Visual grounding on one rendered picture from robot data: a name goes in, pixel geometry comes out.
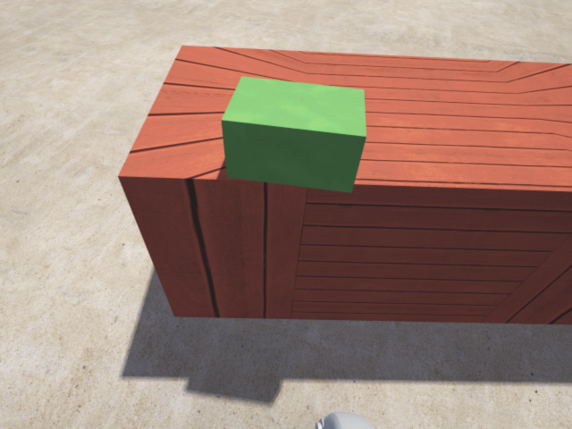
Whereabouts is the pedestal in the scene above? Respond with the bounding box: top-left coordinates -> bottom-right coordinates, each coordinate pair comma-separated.
118,46 -> 572,324

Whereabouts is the carton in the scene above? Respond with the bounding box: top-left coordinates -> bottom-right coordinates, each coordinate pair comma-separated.
222,76 -> 366,193

